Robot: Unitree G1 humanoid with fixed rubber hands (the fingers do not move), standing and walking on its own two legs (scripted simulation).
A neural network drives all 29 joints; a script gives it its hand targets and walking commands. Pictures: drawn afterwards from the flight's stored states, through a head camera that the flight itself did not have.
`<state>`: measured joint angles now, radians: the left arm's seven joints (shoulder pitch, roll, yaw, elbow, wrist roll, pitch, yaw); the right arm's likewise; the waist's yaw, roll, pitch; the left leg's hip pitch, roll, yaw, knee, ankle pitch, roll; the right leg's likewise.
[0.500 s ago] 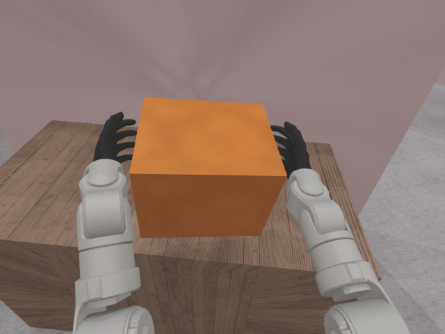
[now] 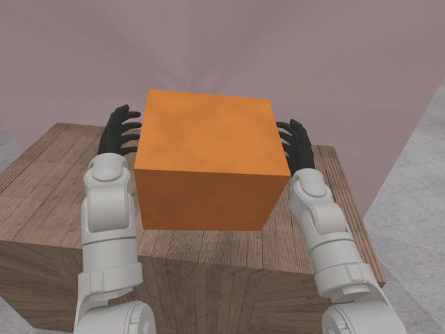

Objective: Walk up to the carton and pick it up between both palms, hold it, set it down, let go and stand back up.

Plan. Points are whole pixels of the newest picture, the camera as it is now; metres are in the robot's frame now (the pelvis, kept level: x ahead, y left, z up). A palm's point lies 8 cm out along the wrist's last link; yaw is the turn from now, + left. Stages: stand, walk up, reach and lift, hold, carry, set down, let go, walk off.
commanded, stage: set down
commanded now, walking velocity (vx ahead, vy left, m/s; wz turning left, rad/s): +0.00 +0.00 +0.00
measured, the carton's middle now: (207, 163) +0.40 +0.01 +0.15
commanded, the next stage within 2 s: none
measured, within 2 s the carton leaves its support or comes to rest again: neither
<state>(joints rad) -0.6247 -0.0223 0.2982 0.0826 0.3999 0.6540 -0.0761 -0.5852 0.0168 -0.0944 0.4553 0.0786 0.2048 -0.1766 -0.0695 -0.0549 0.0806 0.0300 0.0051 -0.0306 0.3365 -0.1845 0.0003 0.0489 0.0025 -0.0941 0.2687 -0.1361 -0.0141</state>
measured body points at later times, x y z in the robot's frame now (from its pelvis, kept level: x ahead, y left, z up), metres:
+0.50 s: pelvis +0.03 +0.00 +0.00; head +0.02 +0.03 +0.45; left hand +0.40 +0.16 +0.15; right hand +0.39 -0.16 +0.14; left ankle +0.02 +0.12 -0.75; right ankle +0.02 -0.11 -0.75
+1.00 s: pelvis +0.03 +0.00 +0.00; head +0.02 +0.03 +0.45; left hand +0.42 +0.16 +0.12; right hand +0.41 -0.16 +0.12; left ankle +0.02 +0.12 -0.75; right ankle +0.02 -0.11 -0.75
